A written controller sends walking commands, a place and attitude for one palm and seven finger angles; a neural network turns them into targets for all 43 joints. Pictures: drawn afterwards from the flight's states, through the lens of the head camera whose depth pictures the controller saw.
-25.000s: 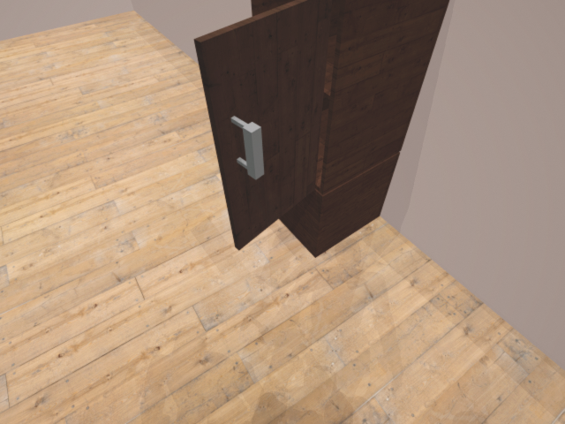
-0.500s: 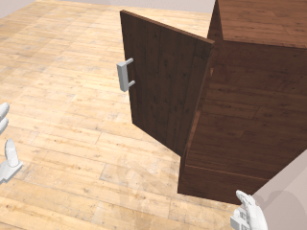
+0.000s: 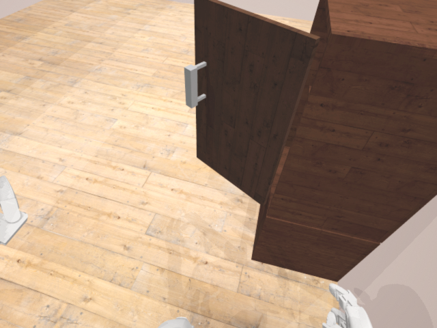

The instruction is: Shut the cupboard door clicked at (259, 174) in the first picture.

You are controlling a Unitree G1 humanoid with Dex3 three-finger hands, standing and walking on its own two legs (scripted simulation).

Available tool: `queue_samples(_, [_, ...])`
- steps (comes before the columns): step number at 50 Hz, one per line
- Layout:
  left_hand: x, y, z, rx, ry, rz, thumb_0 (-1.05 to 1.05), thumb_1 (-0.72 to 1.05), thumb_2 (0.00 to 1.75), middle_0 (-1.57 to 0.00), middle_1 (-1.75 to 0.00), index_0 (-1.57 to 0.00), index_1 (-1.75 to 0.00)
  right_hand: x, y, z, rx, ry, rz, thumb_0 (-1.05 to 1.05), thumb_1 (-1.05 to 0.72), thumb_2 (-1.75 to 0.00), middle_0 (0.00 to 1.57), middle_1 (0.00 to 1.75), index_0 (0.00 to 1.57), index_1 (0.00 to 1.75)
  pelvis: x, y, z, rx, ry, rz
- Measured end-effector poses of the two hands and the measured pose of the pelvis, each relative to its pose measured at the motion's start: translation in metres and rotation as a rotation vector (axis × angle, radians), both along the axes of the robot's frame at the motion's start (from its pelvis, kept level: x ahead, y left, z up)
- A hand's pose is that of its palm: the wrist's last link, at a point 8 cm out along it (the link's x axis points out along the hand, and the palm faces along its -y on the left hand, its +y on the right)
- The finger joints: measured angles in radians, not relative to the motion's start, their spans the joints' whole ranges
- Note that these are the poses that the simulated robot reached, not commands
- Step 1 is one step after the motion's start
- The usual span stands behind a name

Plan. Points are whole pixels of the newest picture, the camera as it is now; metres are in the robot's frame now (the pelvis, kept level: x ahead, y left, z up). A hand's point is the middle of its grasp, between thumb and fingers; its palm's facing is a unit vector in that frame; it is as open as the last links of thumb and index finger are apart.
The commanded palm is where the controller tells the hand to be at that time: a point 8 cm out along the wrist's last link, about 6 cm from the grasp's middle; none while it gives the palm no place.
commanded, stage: step back with the hand held close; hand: left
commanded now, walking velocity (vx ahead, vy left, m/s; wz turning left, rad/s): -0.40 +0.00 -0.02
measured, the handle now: (197, 84) +0.75 +0.11 +0.05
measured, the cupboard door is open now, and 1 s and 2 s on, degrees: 61 61 61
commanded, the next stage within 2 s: stop stepping back and stand still in 0.68 s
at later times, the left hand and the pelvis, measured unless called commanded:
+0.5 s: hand out of the picture +0.12 +0.26 +0.20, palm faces +0.40 -0.84 -0.37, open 7.4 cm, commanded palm +0.06 +0.31 +0.20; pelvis -0.08 +0.01 +0.01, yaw +0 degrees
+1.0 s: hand out of the picture +0.00 +0.39 +0.21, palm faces +0.47 -0.85 -0.24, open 7.4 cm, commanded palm -0.09 +0.41 +0.20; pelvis -0.23 +0.12 +0.00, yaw -1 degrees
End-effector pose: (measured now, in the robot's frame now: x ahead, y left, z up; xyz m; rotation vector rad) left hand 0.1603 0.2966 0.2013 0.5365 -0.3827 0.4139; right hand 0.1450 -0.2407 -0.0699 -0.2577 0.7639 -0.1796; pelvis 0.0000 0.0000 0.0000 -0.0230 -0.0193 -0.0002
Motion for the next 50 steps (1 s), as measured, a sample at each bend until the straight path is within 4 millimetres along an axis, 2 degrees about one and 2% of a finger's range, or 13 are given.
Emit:
queue_samples(6, [-0.013, 0.007, 0.005, 0.057, 0.008, -0.032, 0.02, 0.89, 0.9, -0.21, -0.3, -0.21, -0.3, -0.023, -0.001, 0.004, -0.024, -0.008, -0.032, 0.01, -0.9, -0.9, 0.2, 0.3, 0.2, 0.3, -0.019, 0.005, 0.001, -0.037, 0.003, 0.027])
queue_samples(12, [-0.05, 0.018, 0.012, 0.096, 0.003, 0.025, 0.01, 0.89, 0.9, -0.21, -0.3, -0.21, -0.3, -0.031, 0.003, 0.003, -0.007, -0.018, 0.0, 0.01, -0.9, -0.9, 0.2, 0.3, 0.2, 0.3, -0.033, -0.002, 0.001, -0.054, 0.053, 0.051])
queue_samples(15, [-0.065, 0.012, 0.005, 0.046, 0.02, 0.036, 0.01, 0.89, 0.9, -0.21, -0.3, -0.21, -0.3, -0.033, 0.005, 0.001, 0.005, -0.025, 0.028, 0.01, -0.9, -0.9, 0.2, 0.3, 0.2, 0.3, -0.051, -0.005, 0.002, -0.049, 0.063, 0.002])
queue_samples(20, [-0.074, -0.006, 0.002, -0.038, -0.015, -0.045, 0.02, 0.89, 0.9, -0.21, -0.3, -0.21, -0.3, -0.045, 0.009, 0.01, 0.012, -0.057, 0.009, 0.01, -0.9, -0.9, 0.2, 0.3, 0.21, 0.3, -0.07, -0.004, 0.006, -0.048, 0.009, -0.01])
queue_samples(24, [-0.079, -0.003, 0.007, -0.021, -0.053, -0.106, 0.02, 0.89, 0.9, -0.21, -0.3, -0.21, -0.3, -0.059, 0.01, 0.024, -0.006, -0.109, -0.027, 0.01, -0.9, -0.9, 0.2, 0.3, 0.21, 0.3, -0.078, 0.003, 0.006, -0.051, -0.013, -0.003])
queue_samples(30, [-0.092, 0.028, 0.005, 0.01, -0.054, -0.118, 0.01, 0.88, 0.9, -0.21, -0.3, -0.21, -0.3, -0.09, 0.015, 0.031, -0.061, -0.111, -0.071, 0.01, -0.9, -0.9, 0.2, 0.3, 0.2, 0.3, -0.091, 0.026, 0.004, -0.077, -0.022, -0.008])
queue_samples(34, [-0.104, 0.054, -0.001, -0.003, -0.023, -0.1, 0.01, 0.89, 0.9, -0.21, -0.3, -0.21, -0.3, -0.115, 0.028, 0.029, -0.083, -0.061, -0.065, 0.01, -0.9, -0.9, 0.2, 0.3, 0.2, 0.3, -0.113, 0.041, 0.005, -0.107, -0.006, -0.001])
queue_samples(37, [-0.126, 0.064, 0.001, 0.004, -0.012, -0.106, 0.02, 0.89, 0.9, -0.21, -0.3, -0.21, -0.3, -0.133, 0.045, 0.028, -0.069, -0.043, -0.036, 0.01, -0.9, -0.9, 0.2, 0.3, 0.2, 0.3, -0.136, 0.049, 0.006, -0.115, 0.006, 0.006])
queue_samples(40, [-0.159, 0.066, 0.006, 0.031, -0.044, -0.136, 0.02, 0.89, 0.9, -0.21, -0.3, -0.21, -0.3, -0.15, 0.062, 0.021, -0.054, -0.047, -0.001, 0.01, -0.9, -0.9, 0.2, 0.3, 0.2, 0.3, -0.159, 0.06, 0.0, -0.11, -0.01, 0.008])
queue_samples(43, [-0.189, 0.076, 0.008, 0.038, -0.1, -0.154, 0.02, 0.89, 0.9, -0.21, -0.3, -0.21, -0.3, -0.174, 0.079, 0.016, -0.061, -0.029, -0.012, 0.01, -0.9, -0.9, 0.2, 0.3, 0.2, 0.3, -0.17, 0.078, -0.004, -0.088, -0.042, -0.046])
queue_samples(45, [-0.196, 0.091, 0.005, 0.006, -0.142, -0.135, 0.01, 0.89, 0.9, -0.21, -0.3, -0.21, -0.3, -0.191, 0.091, 0.013, -0.076, -0.034, -0.029, 0.01, -0.9, -0.9, 0.2, 0.3, 0.21, 0.3, -0.179, 0.092, -0.009, -0.094, -0.045, -0.067])
queue_samples(47, [-0.195, 0.111, 0.003, -0.043, -0.17, -0.095, 0.01, 0.88, 0.9, -0.21, -0.3, -0.21, -0.3, -0.21, 0.105, 0.01, -0.071, -0.039, -0.034, 0.01, -0.9, -0.9, 0.2, 0.3, 0.21, 0.3, -0.199, 0.104, -0.01, -0.114, -0.065, -0.051])
queue_samples(50, [-0.201, 0.134, 0.006, -0.12, -0.142, -0.063, 0.01, 0.88, 0.9, -0.21, -0.3, -0.21, -0.3, -0.242, 0.131, 0.016, -0.01, -0.03, -0.032, 0.01, -0.9, -0.9, 0.2, 0.3, 0.2, 0.3, -0.232, 0.115, 0.002, -0.123, -0.083, -0.018])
